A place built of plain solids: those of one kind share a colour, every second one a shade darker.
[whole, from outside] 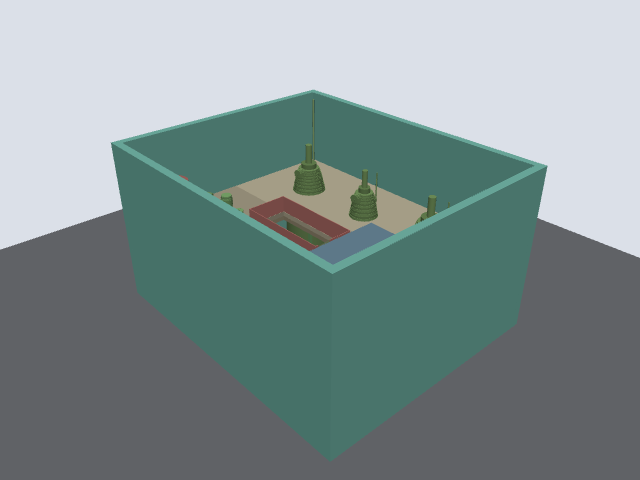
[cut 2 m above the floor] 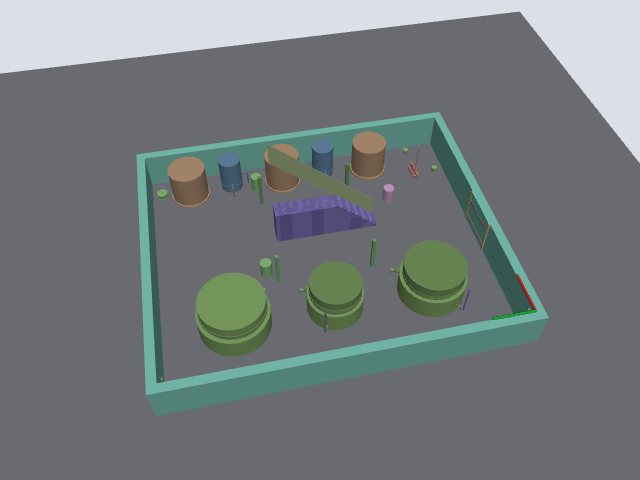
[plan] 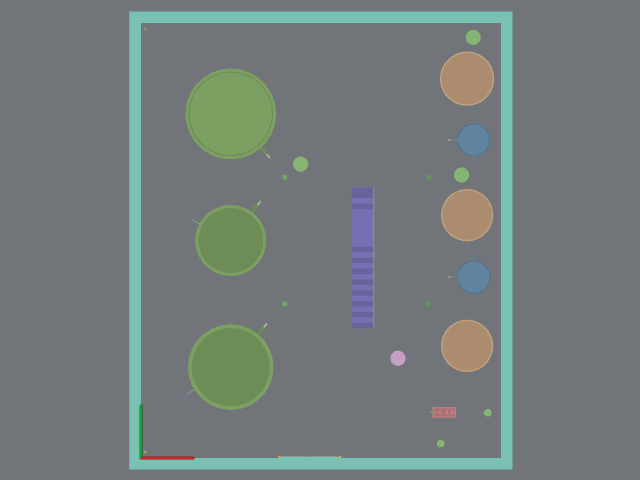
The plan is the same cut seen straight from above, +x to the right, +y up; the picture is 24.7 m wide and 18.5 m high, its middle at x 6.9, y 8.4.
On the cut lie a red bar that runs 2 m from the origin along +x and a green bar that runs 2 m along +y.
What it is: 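The still house of a malt distillery; one whitewashed hall 13.9 x 16.8 m, 9.9 m high, 3 copper pot stills in a row, an operating floor 5.10 m up, one steep steel stair free in the room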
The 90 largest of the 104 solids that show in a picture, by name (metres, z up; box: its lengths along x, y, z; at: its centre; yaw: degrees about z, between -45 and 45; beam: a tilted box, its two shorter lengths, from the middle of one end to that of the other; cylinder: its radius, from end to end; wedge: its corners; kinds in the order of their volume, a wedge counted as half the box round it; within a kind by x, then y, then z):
{
 "wall_1": {"box": [0.45, 17.66, 9.97], "at": [-0.23, 8.38, 4.94]},
 "wall_2": {"box": [14.77, 0.45, 9.97], "at": [6.93, -0.23, 4.94]},
 "wall_3": {"box": [14.77, 0.45, 9.97], "at": [6.93, 16.98, 4.94]},
 "wall_4": {"box": [0.45, 17.66, 9.97], "at": [14.1, 8.38, 4.94]},
 "still_1": {"cylinder": 1.65, "from": [3.46, 3.5, -0.05], "to": [3.46, 3.5, 1.18]},
 "still_2": {"cylinder": 1.52, "from": [3.46, 3.5, 1.32], "to": [3.46, 3.5, 1.5]},
 "still_3": {"cylinder": 1.51, "from": [3.46, 3.5, 1.5], "to": [3.46, 3.5, 3.75]},
 "still_4": {"cylinder": 1.02, "from": [3.46, 3.5, 5.1], "to": [3.46, 3.5, 5.21]},
 "still_5": {"cylinder": 0.99, "from": [3.46, 3.5, 5.21], "to": [3.46, 3.5, 5.33]},
 "still_6": {"cylinder": 0.97, "from": [3.46, 3.5, 5.33], "to": [3.46, 3.5, 5.44]},
 "still_7": {"cylinder": 0.95, "from": [3.46, 3.5, 5.44], "to": [3.46, 3.5, 5.56]},
 "still_8": {"cylinder": 0.92, "from": [3.46, 3.5, 5.56], "to": [3.46, 3.5, 5.66]},
 "still_9": {"cylinder": 0.9, "from": [3.46, 3.5, 5.66], "to": [3.46, 3.5, 5.77]},
 "still_10": {"cylinder": 0.87, "from": [3.46, 3.5, 5.77], "to": [3.46, 3.5, 5.87]},
 "still_11": {"cylinder": 0.85, "from": [3.46, 3.5, 5.87], "to": [3.46, 3.5, 5.97]},
 "still_12": {"cylinder": 0.48, "from": [3.46, 3.5, 6.6], "to": [3.46, 3.5, 6.9]},
 "still_13": {"cylinder": 0.19, "from": [3.46, 3.5, 6.9], "to": [3.46, 3.5, 8.09]},
 "still_14": {"cylinder": 1.37, "from": [3.46, 8.38, -0.05], "to": [3.46, 8.38, 1.13]},
 "still_15": {"cylinder": 1.22, "from": [3.46, 8.38, 1.12], "to": [3.46, 8.38, 1.3]},
 "still_16": {"cylinder": 1.28, "from": [3.46, 8.38, 1.3], "to": [3.46, 8.38, 1.5]},
 "still_17": {"cylinder": 1.25, "from": [3.46, 8.38, 1.5], "to": [3.46, 8.38, 3.75]},
 "still_18": {"cylinder": 0.84, "from": [3.46, 8.38, 5.1], "to": [3.46, 8.38, 5.23]},
 "still_19": {"cylinder": 0.82, "from": [3.46, 8.38, 5.23], "to": [3.46, 8.38, 5.37]},
 "still_20": {"cylinder": 0.8, "from": [3.46, 8.38, 5.37], "to": [3.46, 8.38, 5.51]},
 "still_21": {"cylinder": 0.77, "from": [3.46, 8.38, 5.51], "to": [3.46, 8.38, 5.64]},
 "still_22": {"cylinder": 0.75, "from": [3.46, 8.38, 5.64], "to": [3.46, 8.38, 5.77]},
 "still_23": {"cylinder": 0.73, "from": [3.46, 8.38, 5.77], "to": [3.46, 8.38, 5.89]},
 "still_24": {"cylinder": 0.7, "from": [3.46, 8.38, 5.89], "to": [3.46, 8.38, 6.01]},
 "still_25": {"cylinder": 0.34, "from": [3.46, 8.38, 6.6], "to": [3.46, 8.38, 6.9]},
 "still_26": {"cylinder": 1.75, "from": [3.46, 13.26, -0.05], "to": [3.46, 13.26, 1.13]},
 "still_27": {"cylinder": 1.59, "from": [3.46, 13.26, 1.26], "to": [3.46, 13.26, 1.4]},
 "still_28": {"cylinder": 1.64, "from": [3.46, 13.26, 1.4], "to": [3.46, 13.26, 1.5]},
 "still_29": {"cylinder": 1.59, "from": [3.46, 13.26, 1.5], "to": [3.46, 13.26, 3.75]},
 "still_30": {"cylinder": 0.5, "from": [3.46, 13.26, 6.6], "to": [3.46, 13.26, 6.9]},
 "still_31": {"cylinder": 0.2, "from": [3.46, 13.26, 6.9], "to": [3.46, 13.26, 8.06]},
 "still_32": {"box": [0.51, 0.54, 0.33], "at": [4.02, 8.38, 6.35]},
 "still_33": {"box": [0.65, 0.54, 0.33], "at": [4.08, 3.5, 6.35]},
 "upper_floor_1": {"box": [6.73, 16.78, 0.3], "at": [3.35, 8.38, 4.95]},
 "upper_floor_2": {"box": [2.41, 4.91, 0.3], "at": [7.92, 2.44, 4.95]},
 "stair_steps_1": {"box": [0.88, 0.63, 0.24], "at": [8.55, 5.31, 0.07]},
 "stair_steps_2": {"box": [0.88, 0.63, 0.43], "at": [8.55, 5.52, 0.16]},
 "stair_steps_3": {"box": [0.88, 0.63, 0.62], "at": [8.55, 5.73, 0.26]},
 "stair_steps_4": {"box": [0.88, 0.63, 0.81], "at": [8.55, 5.94, 0.35]},
 "stair_steps_5": {"box": [0.88, 0.63, 0.99], "at": [8.55, 6.15, 0.45]},
 "stair_steps_6": {"box": [0.88, 0.63, 1.18], "at": [8.55, 6.36, 0.54]},
 "stair_steps_7": {"box": [0.88, 0.63, 1.37], "at": [8.55, 6.57, 0.64]},
 "stair_steps_8": {"box": [0.88, 0.63, 1.56], "at": [8.55, 6.78, 0.73]},
 "stair_steps_9": {"box": [0.88, 0.63, 1.75], "at": [8.55, 6.99, 0.83]},
 "stair_steps_10": {"box": [0.88, 0.63, 1.94], "at": [8.55, 7.19, 0.92]},
 "stair_steps_11": {"box": [0.88, 0.63, 2.13], "at": [8.55, 7.4, 1.01]},
 "stair_steps_12": {"box": [0.88, 0.63, 2.32], "at": [8.55, 7.61, 1.11]},
 "stair_steps_13": {"box": [0.88, 0.63, 2.51], "at": [8.55, 7.82, 1.2]},
 "stair_steps_14": {"box": [0.88, 0.63, 2.7], "at": [8.55, 8.03, 1.3]},
 "stair_steps_15": {"box": [0.88, 0.63, 2.88], "at": [8.55, 8.24, 1.39]},
 "stair_steps_16": {"box": [0.88, 0.63, 3.07], "at": [8.55, 8.45, 1.49]},
 "stair_steps_17": {"box": [0.88, 0.63, 3.26], "at": [8.55, 8.66, 1.58]},
 "stair_steps_18": {"box": [0.88, 0.63, 3.45], "at": [8.55, 8.87, 1.68]},
 "stair_steps_19": {"box": [0.88, 0.63, 3.64], "at": [8.55, 9.08, 1.77]},
 "stair_steps_20": {"box": [0.88, 0.63, 3.83], "at": [8.55, 9.28, 1.86]},
 "stair_steps_21": {"box": [0.88, 0.63, 4.02], "at": [8.55, 9.49, 1.96]},
 "stair_steps_22": {"box": [0.88, 0.63, 4.21], "at": [8.55, 9.7, 2.05]},
 "stair_steps_23": {"box": [0.88, 0.63, 4.4], "at": [8.55, 9.91, 2.15]},
 "stair_steps_24": {"box": [0.88, 0.63, 4.59], "at": [8.55, 10.12, 2.24]},
 "stair_steps_25": {"box": [0.88, 0.4, 4.78], "at": [8.55, 10.22, 2.34]},
 "stair_steps_26": {"box": [0.88, 0.21, 4.96], "at": [8.55, 10.33, 2.43]},
 "sample_room_1": {"box": [4.5, 2.3, 2.4], "at": [9.3, 13.48, 6.25]},
 "receiver_1": {"cylinder": 1.01, "from": [12.57, 4.32, -0.05], "to": [12.57, 4.32, 0.14]},
 "receiver_2": {"cylinder": 0.95, "from": [12.57, 4.32, 0.14], "to": [12.57, 4.32, 2.58]},
 "receiver_3": {"cylinder": 1.01, "from": [12.57, 9.36, -0.05], "to": [12.57, 9.36, 0.14]},
 "receiver_4": {"cylinder": 0.95, "from": [12.57, 9.36, 0.14], "to": [12.57, 9.36, 2.23]},
 "receiver_5": {"cylinder": 1.05, "from": [12.57, 14.62, -0.05], "to": [12.57, 14.62, 0.14]},
 "receiver_6": {"cylinder": 0.99, "from": [12.57, 14.62, 0.14], "to": [12.57, 14.62, 2.53]},
 "condenser_1": {"cylinder": 0.6, "from": [12.82, 6.97, 0.5], "to": [12.82, 6.97, 3.5]},
 "condenser_2": {"cylinder": 0.58, "from": [12.82, 12.26, -0.05], "to": [12.82, 12.26, 0.45]},
 "condenser_3": {"cylinder": 0.59, "from": [12.82, 12.26, 0.5], "to": [12.82, 12.26, 3.5]},
 "stair_rail_1": {"wedge": [[8.95, 5.0, -0.05], [8.95, 5.0, 1.16], [8.95, 10.45, 4.88], [8.95, 10.45, 6.09], [8.99, 5.0, -0.05], [8.99, 5.0, 1.16], [8.99, 10.45, 4.88], [8.99, 10.45, 6.09]]},
 "well_rail_1": {"box": [0.04, 5.67, 1.05], "at": [6.68, 7.67, 5.58]},
 "well_rail_2": {"box": [2.53, 0.04, 1.05], "at": [7.92, 4.87, 5.58]},
 "well_rail_3": {"box": [0.04, 5.67, 1.05], "at": [9.14, 7.67, 5.58]},
 "column_1": {"box": [0.18, 0.18, 4.49], "at": [5.54, 5.94, 2.2]},
 "column_2": {"box": [0.18, 0.18, 4.49], "at": [5.54, 10.82, 2.2]},
 "column_3": {"box": [0.18, 0.18, 4.49], "at": [11.09, 5.94, 2.2]},
 "column_4": {"box": [0.18, 0.18, 4.49], "at": [11.09, 10.82, 2.2]},
 "piece_1": {"cylinder": 0.29, "from": [6.15, 11.32, -0.05], "to": [6.15, 11.32, 0.88]},
 "piece_2": {"cylinder": 0.29, "from": [12.36, 10.91, -0.05], "to": [12.36, 10.91, 0.88]},
 "loading_door_leaves_1": {"box": [2.2, 0.07, 2.75], "at": [6.51, 0.01, 1.32]},
 "well_trimmer_1": {"box": [0.14, 5.53, 0.27], "at": [6.65, 7.67, 4.68]},
 "well_trimmer_2": {"box": [2.67, 0.14, 0.27], "at": [7.92, 4.83, 4.68]},
 "foot_1": {"cylinder": 0.29, "from": [9.91, 3.84, -0.05], "to": [9.91, 3.84, 0.88]},
 "riser_1": {"cylinder": 0.06, "from": [0.16, 0.22, -0.05], "to": [0.16, 0.22, 9.52]}
}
